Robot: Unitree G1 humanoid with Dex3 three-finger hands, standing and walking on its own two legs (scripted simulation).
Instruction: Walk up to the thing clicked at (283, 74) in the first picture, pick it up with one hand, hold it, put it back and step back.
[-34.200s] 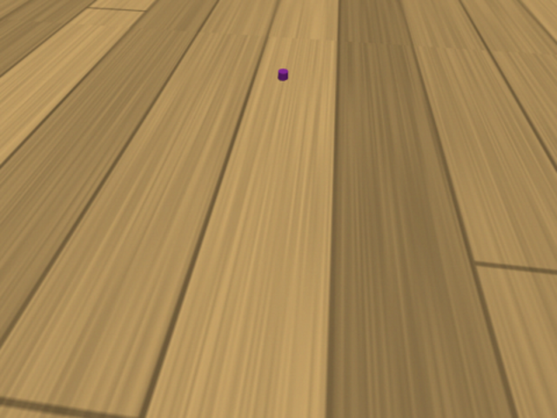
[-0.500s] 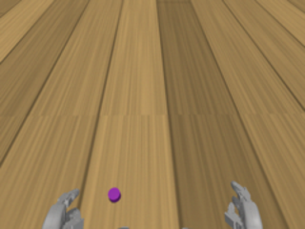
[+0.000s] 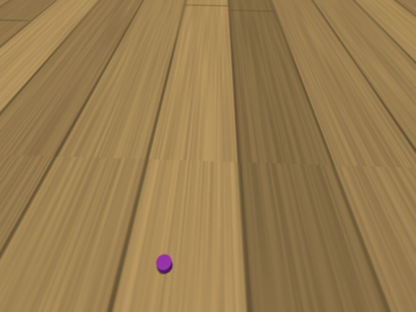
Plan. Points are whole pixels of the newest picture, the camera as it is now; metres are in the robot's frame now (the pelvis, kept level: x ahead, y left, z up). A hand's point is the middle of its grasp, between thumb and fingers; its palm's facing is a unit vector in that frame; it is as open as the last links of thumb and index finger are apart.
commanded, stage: stand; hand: left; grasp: from above
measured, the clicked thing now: (164, 263) +0.43 +0.21 -0.74
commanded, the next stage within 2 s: none
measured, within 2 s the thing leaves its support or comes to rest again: neither
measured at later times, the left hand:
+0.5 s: hand out of the picture +0.03 +0.24 -0.15, palm faces +0.03 -0.94 -0.34, open 7.4 cm
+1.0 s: hand out of the picture +0.06 +0.21 -0.15, palm faces +0.02 -0.95 -0.30, open 7.4 cm
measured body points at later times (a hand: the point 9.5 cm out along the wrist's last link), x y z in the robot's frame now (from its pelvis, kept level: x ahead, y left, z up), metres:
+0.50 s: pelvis -0.01 -0.01 +0.01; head -0.02 -0.01 +0.46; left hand +0.02 +0.28 -0.12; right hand +0.05 -0.29 -0.13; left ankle +0.01 +0.11 -0.73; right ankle +0.01 -0.14 -0.73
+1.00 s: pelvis +0.01 -0.01 +0.02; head +0.01 -0.02 +0.47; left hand +0.06 +0.26 -0.13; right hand +0.06 -0.29 -0.13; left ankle +0.01 +0.11 -0.73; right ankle +0.01 -0.14 -0.73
